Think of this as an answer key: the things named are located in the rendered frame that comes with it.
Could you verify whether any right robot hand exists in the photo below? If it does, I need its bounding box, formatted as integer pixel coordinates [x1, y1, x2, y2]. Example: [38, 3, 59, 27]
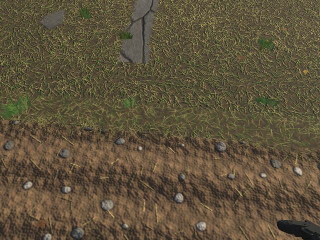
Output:
[277, 220, 320, 240]

